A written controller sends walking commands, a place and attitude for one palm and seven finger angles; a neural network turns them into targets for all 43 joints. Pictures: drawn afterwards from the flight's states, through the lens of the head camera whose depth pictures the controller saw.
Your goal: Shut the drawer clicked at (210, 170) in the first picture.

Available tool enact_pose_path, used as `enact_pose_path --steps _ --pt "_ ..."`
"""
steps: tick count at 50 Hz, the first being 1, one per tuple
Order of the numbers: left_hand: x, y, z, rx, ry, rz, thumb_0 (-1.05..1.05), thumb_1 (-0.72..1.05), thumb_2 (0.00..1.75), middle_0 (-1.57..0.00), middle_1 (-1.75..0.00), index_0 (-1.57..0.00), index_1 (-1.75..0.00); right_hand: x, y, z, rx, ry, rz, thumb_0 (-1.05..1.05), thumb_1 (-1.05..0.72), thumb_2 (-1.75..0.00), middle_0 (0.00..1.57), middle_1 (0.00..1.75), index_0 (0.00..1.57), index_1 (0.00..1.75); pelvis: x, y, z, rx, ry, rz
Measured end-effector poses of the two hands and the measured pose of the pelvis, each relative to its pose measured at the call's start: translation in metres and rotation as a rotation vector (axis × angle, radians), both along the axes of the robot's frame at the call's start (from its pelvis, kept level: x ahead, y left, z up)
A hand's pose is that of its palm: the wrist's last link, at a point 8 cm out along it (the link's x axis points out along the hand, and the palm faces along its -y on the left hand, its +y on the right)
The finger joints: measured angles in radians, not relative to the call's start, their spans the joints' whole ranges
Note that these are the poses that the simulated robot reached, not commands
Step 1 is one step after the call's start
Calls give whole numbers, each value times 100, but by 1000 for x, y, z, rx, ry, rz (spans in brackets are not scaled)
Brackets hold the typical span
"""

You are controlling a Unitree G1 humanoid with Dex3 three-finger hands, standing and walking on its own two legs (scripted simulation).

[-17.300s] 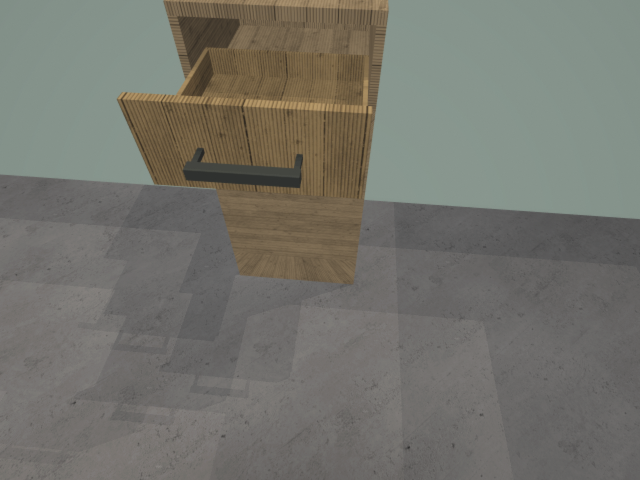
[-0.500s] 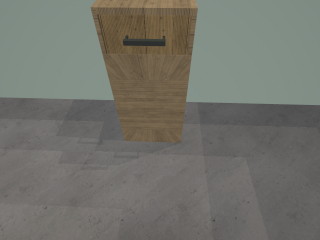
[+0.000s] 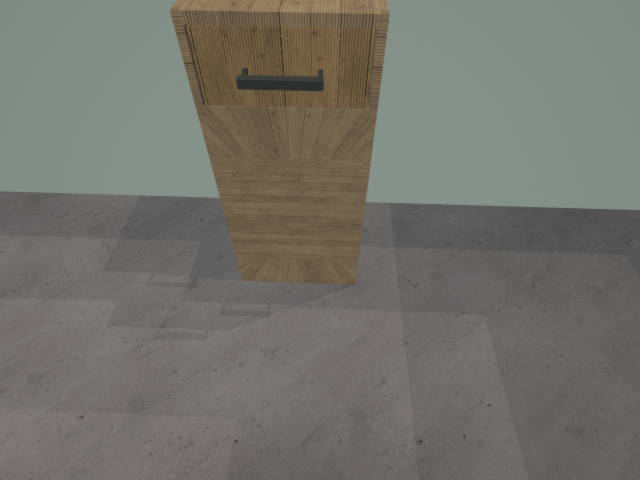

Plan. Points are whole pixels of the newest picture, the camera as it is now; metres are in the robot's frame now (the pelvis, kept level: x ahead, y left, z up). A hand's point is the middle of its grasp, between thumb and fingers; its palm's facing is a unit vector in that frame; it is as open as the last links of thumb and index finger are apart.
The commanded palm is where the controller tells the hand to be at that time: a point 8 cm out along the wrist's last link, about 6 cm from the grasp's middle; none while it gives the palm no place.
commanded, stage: look to check the result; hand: left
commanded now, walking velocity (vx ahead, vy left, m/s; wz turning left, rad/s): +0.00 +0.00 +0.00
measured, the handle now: (281, 78) +0.87 +0.13 +0.06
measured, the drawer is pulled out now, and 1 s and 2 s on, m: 0.00 0.00 0.00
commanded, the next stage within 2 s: stand and wait in 0.42 s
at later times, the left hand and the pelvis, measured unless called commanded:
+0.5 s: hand out of the picture +0.00 +0.15 -0.17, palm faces +0.05 -0.98 -0.19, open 7.4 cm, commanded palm none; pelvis +0.01 -0.01 +0.00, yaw +0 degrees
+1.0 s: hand out of the picture +0.01 +0.14 -0.17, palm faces +0.05 -0.98 -0.19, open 7.4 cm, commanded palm none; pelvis +0.02 -0.03 +0.00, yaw +0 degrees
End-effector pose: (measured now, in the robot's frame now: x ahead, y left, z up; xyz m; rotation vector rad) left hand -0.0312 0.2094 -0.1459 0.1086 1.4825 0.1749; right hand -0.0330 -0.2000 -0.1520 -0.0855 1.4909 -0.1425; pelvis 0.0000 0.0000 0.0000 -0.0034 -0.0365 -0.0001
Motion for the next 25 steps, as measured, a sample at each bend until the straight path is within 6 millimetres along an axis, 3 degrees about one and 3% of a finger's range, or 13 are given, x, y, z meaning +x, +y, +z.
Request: enact_pose_path --steps 11,25 --pt "6 -4 2 5 -6 -1 0 91 90 -20 -30 -20 -30 18 -7 -2 -1 -33 15 0 -91 -90 20 29 20 30 4 -4 0 3 -3 -2" --pt "23 -13 2 10 -28 -9 0 90 90 -20 -30 -20 -30 24 -18 -2 -3 -25 16 0 -91 -90 20 29 20 30 11 -14 0 7 2 -2"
